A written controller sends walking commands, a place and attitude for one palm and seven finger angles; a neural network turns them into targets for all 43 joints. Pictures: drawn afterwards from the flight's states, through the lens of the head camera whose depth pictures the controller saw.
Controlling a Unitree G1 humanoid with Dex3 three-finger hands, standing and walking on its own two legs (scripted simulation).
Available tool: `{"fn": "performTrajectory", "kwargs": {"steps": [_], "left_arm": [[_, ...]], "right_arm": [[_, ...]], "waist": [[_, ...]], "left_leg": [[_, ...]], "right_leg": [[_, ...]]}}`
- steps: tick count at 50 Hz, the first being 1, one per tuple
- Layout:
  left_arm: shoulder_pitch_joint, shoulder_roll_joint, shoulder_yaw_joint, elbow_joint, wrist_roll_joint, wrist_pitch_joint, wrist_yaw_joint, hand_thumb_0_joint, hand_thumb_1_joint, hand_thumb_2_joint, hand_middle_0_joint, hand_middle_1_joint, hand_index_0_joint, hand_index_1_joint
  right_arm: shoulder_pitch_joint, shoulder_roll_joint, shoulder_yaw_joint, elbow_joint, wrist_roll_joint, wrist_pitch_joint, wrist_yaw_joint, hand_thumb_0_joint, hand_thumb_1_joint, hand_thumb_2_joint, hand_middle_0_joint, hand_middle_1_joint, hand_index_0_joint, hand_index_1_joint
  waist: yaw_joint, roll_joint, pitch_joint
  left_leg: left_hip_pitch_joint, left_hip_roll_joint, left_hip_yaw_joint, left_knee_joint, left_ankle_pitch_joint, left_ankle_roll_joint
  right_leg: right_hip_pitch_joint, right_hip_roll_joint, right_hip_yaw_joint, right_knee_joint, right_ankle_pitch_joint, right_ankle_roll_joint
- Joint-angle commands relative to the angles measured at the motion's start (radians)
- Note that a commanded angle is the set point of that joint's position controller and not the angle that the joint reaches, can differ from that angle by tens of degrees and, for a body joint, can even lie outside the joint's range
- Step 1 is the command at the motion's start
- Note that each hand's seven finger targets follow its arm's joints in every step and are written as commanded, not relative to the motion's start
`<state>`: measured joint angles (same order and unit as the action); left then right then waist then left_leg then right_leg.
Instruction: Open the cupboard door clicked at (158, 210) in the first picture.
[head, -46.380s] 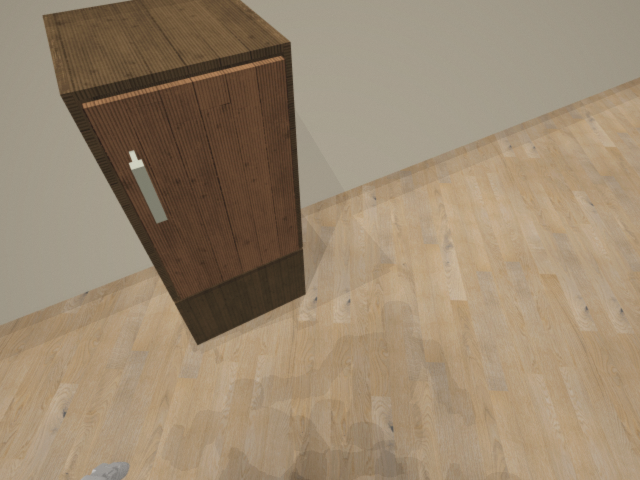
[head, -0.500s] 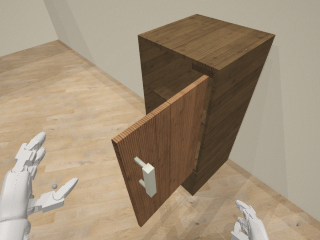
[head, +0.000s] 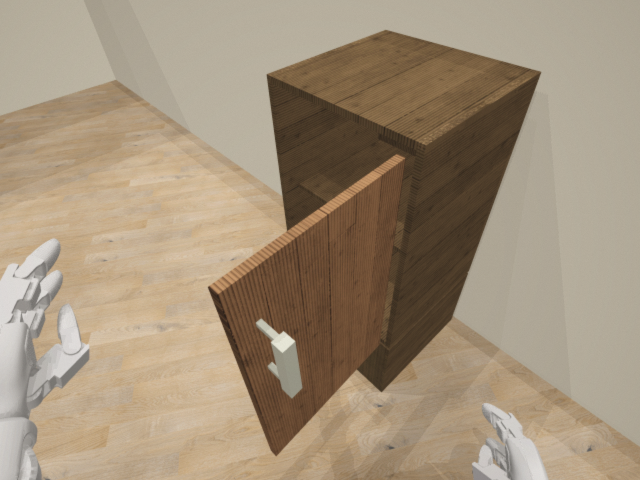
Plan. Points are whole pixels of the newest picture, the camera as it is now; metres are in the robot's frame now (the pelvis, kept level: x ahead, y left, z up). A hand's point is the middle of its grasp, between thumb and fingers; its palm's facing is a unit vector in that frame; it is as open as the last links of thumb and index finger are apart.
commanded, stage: draw the hand back to the body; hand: left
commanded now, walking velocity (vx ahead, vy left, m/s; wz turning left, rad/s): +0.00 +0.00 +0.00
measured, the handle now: (278, 358) +0.30 +0.11 -0.04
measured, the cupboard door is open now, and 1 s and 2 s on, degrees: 93 93 93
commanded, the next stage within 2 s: step back with the hand held close in 0.08 s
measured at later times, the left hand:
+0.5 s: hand (72, 358) +0.18 +0.26 +0.15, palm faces +0.34 -0.79 -0.51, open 7.4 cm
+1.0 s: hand out of the picture +0.10 +0.29 +0.15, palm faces +0.44 -0.77 -0.46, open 7.4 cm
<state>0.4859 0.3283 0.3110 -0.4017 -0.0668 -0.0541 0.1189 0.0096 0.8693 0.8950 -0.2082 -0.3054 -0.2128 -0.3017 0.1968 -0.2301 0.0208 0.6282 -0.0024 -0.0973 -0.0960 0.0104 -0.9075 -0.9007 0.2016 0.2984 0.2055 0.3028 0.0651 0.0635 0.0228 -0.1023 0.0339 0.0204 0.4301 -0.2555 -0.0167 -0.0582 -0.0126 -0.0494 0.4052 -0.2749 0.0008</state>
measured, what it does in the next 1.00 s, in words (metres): shifts its weight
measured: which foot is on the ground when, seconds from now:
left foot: down 0.00-1.00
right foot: down 0.00-1.00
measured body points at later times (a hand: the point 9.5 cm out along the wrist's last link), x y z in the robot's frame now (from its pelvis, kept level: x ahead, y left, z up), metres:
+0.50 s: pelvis -0.02 +0.01 +0.00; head +0.00 -0.01 +0.45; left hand +0.15 +0.30 +0.17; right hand +0.16 -0.24 -0.09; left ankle -0.01 +0.13 -0.74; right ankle -0.03 -0.12 -0.74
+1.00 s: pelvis -0.10 +0.02 -0.01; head -0.07 +0.04 +0.44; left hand +0.07 +0.33 +0.18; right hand +0.07 -0.21 -0.09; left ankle -0.01 +0.13 -0.74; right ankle -0.03 -0.12 -0.74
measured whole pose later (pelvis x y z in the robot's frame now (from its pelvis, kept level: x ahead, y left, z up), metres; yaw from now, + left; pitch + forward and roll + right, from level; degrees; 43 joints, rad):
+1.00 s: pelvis -0.10 +0.02 -0.01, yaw +1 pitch +0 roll -3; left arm 0.56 0.40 0.42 -0.53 -0.03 -0.21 0.18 0.01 0.89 0.90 -0.21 -0.31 -0.22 -0.30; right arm 0.21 -0.22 0.01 0.58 0.00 -0.07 -0.10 0.01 -0.91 -0.90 0.20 0.30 0.21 0.30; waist 0.00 0.02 0.05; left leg -0.43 0.03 0.00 0.59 -0.18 0.02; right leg -0.34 -0.01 -0.05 0.51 -0.18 0.02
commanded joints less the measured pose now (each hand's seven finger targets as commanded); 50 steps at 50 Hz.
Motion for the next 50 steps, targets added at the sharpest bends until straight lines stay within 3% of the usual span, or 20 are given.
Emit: {"fn": "performTrajectory", "kwargs": {"steps": [1,9,10,11,12,13,15,17,21,24,30,35,38,42,46,50], "left_arm": [[-0.104,0.207,0.145,-0.220,0.007,-0.072,0.021,0.000,0.900,0.900,-0.200,-0.300,-0.200,-0.300],[-0.102,0.194,0.135,-0.194,0.002,-0.079,0.015,0.000,0.900,0.900,-0.200,-0.300,-0.200,-0.300],[-0.188,0.231,0.156,-0.258,0.006,-0.089,0.020,0.000,0.900,0.900,-0.200,-0.300,-0.200,-0.300],[-0.369,0.391,0.312,-0.285,0.024,-0.140,0.036,0.000,0.900,0.900,-0.200,-0.300,-0.200,-0.300],[-0.180,0.283,0.240,-0.165,0.015,-0.138,0.021,0.000,0.900,0.900,-0.200,-0.300,-0.200,-0.300],[-0.065,0.232,0.201,-0.116,0.012,-0.133,0.009,0.000,0.900,0.900,-0.200,-0.300,-0.200,-0.300],[-0.006,0.201,0.165,-0.154,0.011,-0.137,0.002,0.000,0.900,0.900,-0.200,-0.300,-0.200,-0.300],[0.033,0.212,0.177,-0.192,0.010,-0.142,0.008,0.000,0.900,0.900,-0.200,-0.300,-0.200,-0.300],[0.052,0.272,0.230,-0.262,0.009,-0.142,0.025,0.000,0.900,0.900,-0.200,-0.300,-0.200,-0.300],[0.067,0.281,0.241,-0.288,0.007,-0.143,0.035,0.000,0.900,0.900,-0.200,-0.300,-0.200,-0.300],[0.078,0.271,0.236,-0.285,0.008,-0.151,0.048,0.000,0.900,0.900,-0.200,-0.300,-0.200,-0.300],[0.077,0.264,0.236,-0.302,0.019,-0.172,0.057,0.000,0.900,0.900,-0.200,-0.300,-0.200,-0.300],[0.072,0.267,0.249,-0.308,0.026,-0.188,0.061,0.000,0.900,0.900,-0.200,-0.300,-0.200,-0.300],[0.043,0.260,0.244,-0.325,0.033,-0.202,0.066,0.000,0.900,0.900,-0.200,-0.300,-0.200,-0.300],[0.013,0.264,0.241,-0.343,0.038,-0.215,0.076,0.000,0.900,0.900,-0.200,-0.300,-0.200,-0.300],[0.022,0.262,0.249,-0.348,0.037,-0.222,0.081,0.000,0.900,0.900,-0.200,-0.300,-0.200,-0.300]], "right_arm": [[-0.142,-0.090,-0.035,-0.161,0.002,-0.062,-0.009,0.000,-0.900,-0.900,0.200,0.300,0.200,0.300],[-0.146,-0.092,-0.041,-0.155,0.002,-0.064,-0.007,0.000,-0.900,-0.900,0.200,0.300,0.200,0.300],[-0.152,-0.093,-0.042,-0.154,0.003,-0.069,-0.009,0.000,-0.900,-0.900,0.200,0.300,0.200,0.300],[-0.132,-0.095,-0.023,-0.191,0.011,-0.046,-0.005,0.000,-0.900,-0.900,0.200,0.300,0.200,0.300],[-0.140,-0.097,-0.040,-0.165,0.004,-0.032,-0.008,0.000,-0.900,-0.900,0.200,0.300,0.200,0.300],[-0.140,-0.104,-0.048,-0.171,0.002,-0.014,-0.003,0.000,-0.900,-0.900,0.200,0.300,0.200,0.300],[-0.132,-0.113,-0.054,-0.183,0.000,0.010,0.004,0.000,-0.900,-0.900,0.200,0.300,0.200,0.300],[-0.135,-0.117,-0.060,-0.196,0.000,0.025,0.002,0.000,-0.900,-0.900,0.200,0.300,0.200,0.300],[-0.134,-0.120,-0.069,-0.218,0.005,0.052,-0.008,0.000,-0.900,-0.900,0.200,0.300,0.200,0.300],[-0.131,-0.114,-0.071,-0.234,0.009,0.061,-0.015,0.000,-0.900,-0.900,0.200,0.300,0.200,0.300],[-0.125,-0.118,-0.074,-0.236,0.012,0.057,-0.018,0.000,-0.900,-0.900,0.200,0.300,0.200,0.300],[-0.119,-0.126,-0.072,-0.237,0.011,0.038,-0.014,0.000,-0.900,-0.900,0.200,0.300,0.200,0.300],[-0.113,-0.126,-0.073,-0.236,0.011,0.023,-0.014,0.000,-0.900,-0.900,0.200,0.300,0.200,0.300],[-0.098,-0.128,-0.073,-0.227,0.004,0.000,-0.014,0.000,-0.900,-0.900,0.200,0.300,0.200,0.300],[-0.084,-0.135,-0.074,-0.207,0.000,-0.021,-0.015,0.000,-0.900,-0.900,0.200,0.300,0.200,0.300],[-0.085,-0.129,-0.070,-0.196,-0.003,-0.036,-0.016,0.000,-0.900,-0.900,0.200,0.300,0.200,0.300]], "waist": [[0.004,0.003,-0.067],[0.005,-0.013,-0.062],[0.001,0.009,-0.092],[-0.042,0.048,0.032],[-0.042,-0.075,-0.006],[-0.044,-0.098,-0.027],[-0.053,-0.073,-0.078],[-0.052,-0.013,-0.128],[-0.050,-0.027,-0.204],[-0.049,-0.015,-0.213],[-0.055,-0.001,-0.163],[-0.061,0.030,-0.111],[-0.062,0.017,-0.094],[-0.068,0.019,-0.074],[-0.073,0.030,-0.075],[-0.071,0.034,-0.089]], "left_leg": [[0.037,-0.025,0.014,-0.045,0.251,0.033],[0.049,-0.024,0.014,-0.058,0.216,0.037],[0.065,-0.026,0.017,-0.053,0.222,0.038],[-0.027,-0.013,-0.002,-0.038,0.150,0.043],[-0.040,-0.009,-0.016,-0.002,0.158,0.047],[-0.019,-0.009,-0.006,0.015,0.186,0.049],[-0.029,0.000,-0.004,0.015,0.246,0.043],[-0.021,0.012,-0.003,0.000,0.323,0.041],[-0.024,0.024,-0.011,0.001,0.432,0.036],[-0.039,0.034,-0.016,-0.006,0.439,0.036],[-0.156,0.044,-0.034,-0.031,0.262,0.039],[-0.322,0.058,-0.073,-0.087,-0.052,0.059],[-0.406,0.061,-0.088,-0.096,-0.191,0.070],[-0.440,0.059,-0.101,-0.078,-0.265,0.070],[-0.389,0.049,-0.105,-0.028,-0.280,0.059],[-0.401,0.066,-0.128,-0.067,-0.279,0.063]], "right_leg": [[-0.033,0.008,0.008,-0.066,0.272,-0.009],[-0.046,0.009,0.013,-0.084,0.232,-0.004],[-0.041,0.008,0.018,-0.084,0.241,-0.004],[-0.128,-0.038,0.066,-0.133,0.270,-0.006],[-0.137,-0.056,0.068,-0.133,0.292,-0.005],[-0.143,-0.063,0.074,-0.128,0.335,-0.005],[-0.118,-0.068,0.054,-0.092,0.381,-0.002],[-0.102,-0.059,0.041,-0.055,0.399,0.002],[-0.062,-0.045,0.028,0.001,0.466,0.007],[-0.069,-0.034,0.027,0.031,0.453,0.012],[-0.090,-0.030,0.043,0.035,0.318,0.014],[-0.073,-0.019,0.062,0.046,0.143,0.010],[-0.061,-0.018,0.076,0.046,0.056,0.011],[-0.106,-0.021,0.093,0.029,-0.065,0.006],[-0.200,-0.034,0.105,-0.011,-0.167,-0.006],[-0.184,-0.007,0.093,0.029,-0.126,0.003]]}}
